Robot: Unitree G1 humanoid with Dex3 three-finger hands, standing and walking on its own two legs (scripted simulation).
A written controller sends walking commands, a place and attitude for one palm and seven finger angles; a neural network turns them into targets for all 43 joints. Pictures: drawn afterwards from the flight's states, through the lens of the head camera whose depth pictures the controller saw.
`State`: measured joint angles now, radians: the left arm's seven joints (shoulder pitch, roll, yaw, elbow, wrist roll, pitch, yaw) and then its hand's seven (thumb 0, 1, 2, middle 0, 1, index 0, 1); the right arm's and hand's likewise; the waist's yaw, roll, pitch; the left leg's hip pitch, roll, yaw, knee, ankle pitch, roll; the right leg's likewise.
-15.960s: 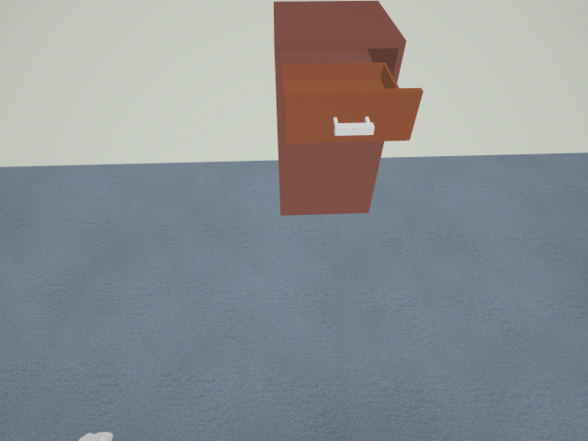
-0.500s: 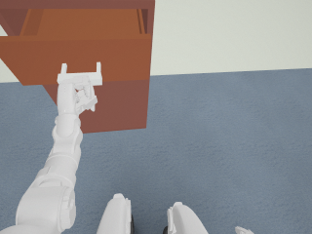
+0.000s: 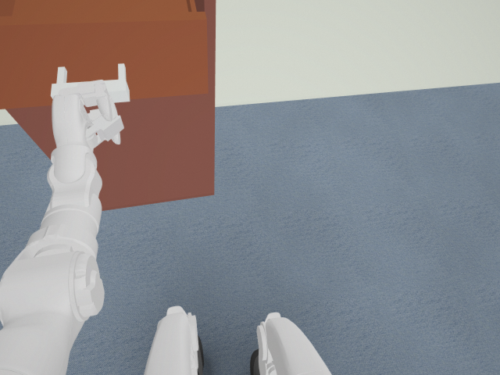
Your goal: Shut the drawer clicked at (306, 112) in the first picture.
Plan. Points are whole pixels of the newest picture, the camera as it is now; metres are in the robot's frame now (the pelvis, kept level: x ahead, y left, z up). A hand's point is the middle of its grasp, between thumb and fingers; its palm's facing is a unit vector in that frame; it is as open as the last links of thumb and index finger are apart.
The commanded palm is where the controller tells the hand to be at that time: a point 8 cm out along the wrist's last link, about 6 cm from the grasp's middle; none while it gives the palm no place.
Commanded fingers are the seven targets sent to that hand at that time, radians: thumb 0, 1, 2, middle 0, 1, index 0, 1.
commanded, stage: push the drawer shut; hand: left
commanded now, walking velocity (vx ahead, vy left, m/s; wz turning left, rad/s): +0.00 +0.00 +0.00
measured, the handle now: (92, 82) +0.58 +0.22 +0.06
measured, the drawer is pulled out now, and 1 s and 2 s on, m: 0.07 0.00 0.00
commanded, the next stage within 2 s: pull the fist back off the drawer in 0.74 s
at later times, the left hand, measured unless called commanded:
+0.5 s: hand (113, 86) +0.57 +0.18 +0.06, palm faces +0.12 -0.99 -0.04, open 3.1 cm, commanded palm +0.57 +0.21 +0.06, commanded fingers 0.00 0.90 0.90 -1.40 -1.60 -1.40 -1.60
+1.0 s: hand (106, 84) +0.58 +0.19 +0.06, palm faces +0.13 -0.99 -0.05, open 3.2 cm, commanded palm +0.59 +0.19 +0.06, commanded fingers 0.00 0.90 0.90 -1.40 -1.60 -1.40 -1.60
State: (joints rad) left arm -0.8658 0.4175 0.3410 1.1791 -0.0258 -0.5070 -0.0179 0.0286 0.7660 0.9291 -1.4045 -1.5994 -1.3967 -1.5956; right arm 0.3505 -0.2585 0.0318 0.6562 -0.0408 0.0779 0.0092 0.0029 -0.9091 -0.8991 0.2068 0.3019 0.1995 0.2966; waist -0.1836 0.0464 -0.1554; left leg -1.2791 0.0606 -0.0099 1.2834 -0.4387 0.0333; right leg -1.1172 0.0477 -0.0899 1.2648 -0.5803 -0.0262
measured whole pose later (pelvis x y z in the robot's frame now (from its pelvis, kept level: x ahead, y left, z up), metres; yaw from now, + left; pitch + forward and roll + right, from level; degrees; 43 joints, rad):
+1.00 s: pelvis -0.02 +0.01 -0.03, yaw -2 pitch +30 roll -9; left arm -1.25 0.66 0.34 1.35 0.08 -0.35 -0.01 0.03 0.60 0.94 -1.40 -1.60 -1.40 -1.60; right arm 0.39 -0.26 0.09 0.65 -0.07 0.02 0.01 0.00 -0.91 -0.90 0.21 0.30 0.20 0.30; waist -0.30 0.05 -0.13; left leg -1.50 0.06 -0.06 1.37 -0.41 0.05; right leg -1.31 0.06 -0.13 1.31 -0.55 -0.02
